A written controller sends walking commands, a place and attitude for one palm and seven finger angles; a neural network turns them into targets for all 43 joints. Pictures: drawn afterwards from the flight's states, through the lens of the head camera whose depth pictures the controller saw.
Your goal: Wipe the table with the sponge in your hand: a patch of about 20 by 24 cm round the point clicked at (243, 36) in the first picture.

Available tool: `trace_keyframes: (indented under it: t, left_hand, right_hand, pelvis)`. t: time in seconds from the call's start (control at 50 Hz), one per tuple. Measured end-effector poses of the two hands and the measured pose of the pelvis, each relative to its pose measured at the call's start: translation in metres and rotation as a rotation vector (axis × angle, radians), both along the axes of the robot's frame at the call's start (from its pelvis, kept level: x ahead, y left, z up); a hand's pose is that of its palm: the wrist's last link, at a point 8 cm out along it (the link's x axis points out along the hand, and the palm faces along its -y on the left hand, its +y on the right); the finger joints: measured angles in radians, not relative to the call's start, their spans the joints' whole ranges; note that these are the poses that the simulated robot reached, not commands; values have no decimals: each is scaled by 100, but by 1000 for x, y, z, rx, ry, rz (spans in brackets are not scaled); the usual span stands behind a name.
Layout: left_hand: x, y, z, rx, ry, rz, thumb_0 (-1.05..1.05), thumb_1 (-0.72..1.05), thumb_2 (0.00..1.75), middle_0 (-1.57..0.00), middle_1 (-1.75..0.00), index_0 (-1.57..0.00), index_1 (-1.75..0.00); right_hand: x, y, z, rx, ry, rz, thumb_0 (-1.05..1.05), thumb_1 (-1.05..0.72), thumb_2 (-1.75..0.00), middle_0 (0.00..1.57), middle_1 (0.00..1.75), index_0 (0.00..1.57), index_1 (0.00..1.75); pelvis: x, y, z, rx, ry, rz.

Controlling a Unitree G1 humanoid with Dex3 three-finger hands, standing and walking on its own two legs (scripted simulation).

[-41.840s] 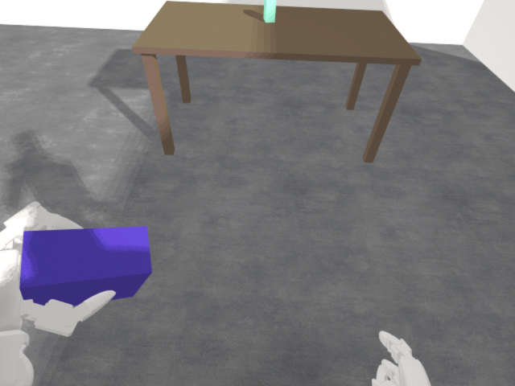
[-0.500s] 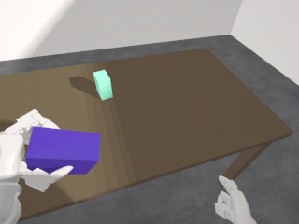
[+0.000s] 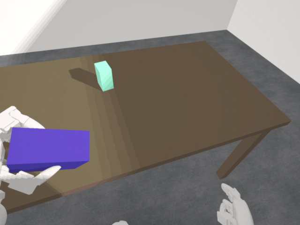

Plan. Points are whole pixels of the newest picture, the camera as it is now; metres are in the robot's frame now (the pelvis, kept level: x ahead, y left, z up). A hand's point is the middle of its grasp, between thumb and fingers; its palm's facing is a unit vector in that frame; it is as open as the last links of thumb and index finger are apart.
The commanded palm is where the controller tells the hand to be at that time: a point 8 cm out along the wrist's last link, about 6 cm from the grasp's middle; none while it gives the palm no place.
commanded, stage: step back with the hand held close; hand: left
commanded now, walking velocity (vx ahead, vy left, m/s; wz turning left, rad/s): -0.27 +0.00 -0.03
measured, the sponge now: (60, 151) +0.23 +0.20 +0.15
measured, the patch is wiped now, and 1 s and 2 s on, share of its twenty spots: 1.00 1.00 1.00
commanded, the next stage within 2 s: stop stepping back and stand still in 0.98 s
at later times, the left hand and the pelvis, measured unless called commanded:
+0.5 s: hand (29, 164) +0.18 +0.23 +0.18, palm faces +0.36 -0.84 -0.41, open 10.0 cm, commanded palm +0.13 +0.27 +0.20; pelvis -0.03 -0.01 -0.01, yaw +0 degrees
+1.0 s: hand out of the picture +0.10 +0.24 +0.17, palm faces +0.34 -0.86 -0.38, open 10.0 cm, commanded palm +0.03 +0.29 +0.20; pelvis -0.12 +0.01 +0.00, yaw +2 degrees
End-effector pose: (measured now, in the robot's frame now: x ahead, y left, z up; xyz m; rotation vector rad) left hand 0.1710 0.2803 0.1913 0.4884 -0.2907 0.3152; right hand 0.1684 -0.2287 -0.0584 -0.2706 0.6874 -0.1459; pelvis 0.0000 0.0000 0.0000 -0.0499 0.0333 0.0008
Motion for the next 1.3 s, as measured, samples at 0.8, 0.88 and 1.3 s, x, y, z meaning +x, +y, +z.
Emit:
trace_keyframes:
  t: [0.8,0.88,1.3]
  left_hand:
    - [-66,-7,-1,-4,-73,28,-1,-51,108,-76,-135,-75,-137]
    - [-82,-15,-2,-77,-47,-19,-1,-51,108,-76,-135,-75,-137]
    - [-210,-9,-2,-29,-12,17,-1,-51,108,-76,-135,-75,-137]
  right_hand:
    - [-86,-7,-18,25,56,7,1,-90,-89,20,30,20,30]
    - [-99,-4,-3,11,94,-2,1,-90,-89,20,30,20,30]
    - [-228,-5,1,55,-14,12,1,-90,-89,20,30,21,30]
  pelvis:
    - [-68,-10,-6,-40,-33,9]
    - [-81,-9,7,16,-19,16]
    - [-211,-11,1,15,-55,1]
